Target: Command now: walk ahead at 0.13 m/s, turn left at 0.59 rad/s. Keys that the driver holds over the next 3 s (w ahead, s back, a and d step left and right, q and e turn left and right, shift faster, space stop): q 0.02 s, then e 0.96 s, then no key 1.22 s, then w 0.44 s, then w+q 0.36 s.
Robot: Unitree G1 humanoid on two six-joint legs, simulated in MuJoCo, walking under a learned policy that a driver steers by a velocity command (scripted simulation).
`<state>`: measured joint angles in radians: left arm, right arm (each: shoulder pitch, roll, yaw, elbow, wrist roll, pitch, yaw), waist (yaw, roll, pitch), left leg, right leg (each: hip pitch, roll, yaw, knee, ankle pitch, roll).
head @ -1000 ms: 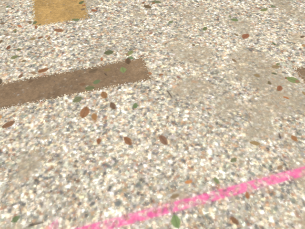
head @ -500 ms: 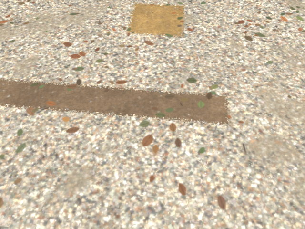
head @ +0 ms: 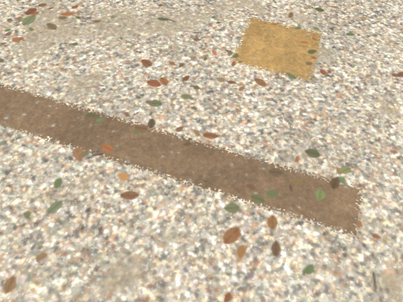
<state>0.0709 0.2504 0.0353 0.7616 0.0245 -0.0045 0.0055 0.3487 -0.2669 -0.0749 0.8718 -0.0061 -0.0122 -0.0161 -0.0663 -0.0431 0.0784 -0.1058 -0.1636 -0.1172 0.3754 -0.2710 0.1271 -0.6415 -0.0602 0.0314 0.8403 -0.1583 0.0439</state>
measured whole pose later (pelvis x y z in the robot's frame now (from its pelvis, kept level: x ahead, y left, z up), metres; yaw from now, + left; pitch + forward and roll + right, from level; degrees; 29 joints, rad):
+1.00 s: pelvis +0.06 -0.02 +0.00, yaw -24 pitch +0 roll +0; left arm 0.15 0.28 0.06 0.73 0.00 0.08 -0.05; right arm 0.23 -0.28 -0.04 0.77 -0.02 0.01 -0.02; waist -0.03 0.01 0.06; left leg -0.20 0.07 0.15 0.51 -0.31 0.01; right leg -0.28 0.02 -0.04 0.68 -0.42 0.01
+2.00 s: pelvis +0.07 -0.02 +0.01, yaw -29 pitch -2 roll +0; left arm 0.25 0.21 -0.02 1.11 0.01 0.01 0.03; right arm 0.24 -0.20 0.01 1.08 -0.01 0.00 -0.03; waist 0.01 -0.01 0.03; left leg -0.13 -0.03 0.00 0.37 -0.21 0.03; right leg -0.11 0.04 0.04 0.36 -0.22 -0.03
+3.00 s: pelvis +0.31 -0.17 -0.03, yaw -21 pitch +0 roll +1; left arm 0.45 0.17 0.01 1.09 0.02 -0.09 0.02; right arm 0.08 -0.21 -0.05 0.93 -0.02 -0.05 0.02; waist 0.00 -0.01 0.07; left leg -0.44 -0.12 0.14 0.62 -0.20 0.19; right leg -0.10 0.01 -0.08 1.05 -0.45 -0.05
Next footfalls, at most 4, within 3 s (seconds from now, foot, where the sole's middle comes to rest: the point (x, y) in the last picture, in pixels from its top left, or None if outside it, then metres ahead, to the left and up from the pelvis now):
0.12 right None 0.20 -0.11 -0.78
0.58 left None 0.12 0.08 -0.78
1.04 right None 0.04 -0.12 -0.78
1.44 left None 0.15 0.05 -0.78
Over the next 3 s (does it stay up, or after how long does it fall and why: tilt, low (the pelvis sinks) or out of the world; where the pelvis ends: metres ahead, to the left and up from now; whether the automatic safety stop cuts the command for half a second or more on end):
stays up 0.31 -0.17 -0.03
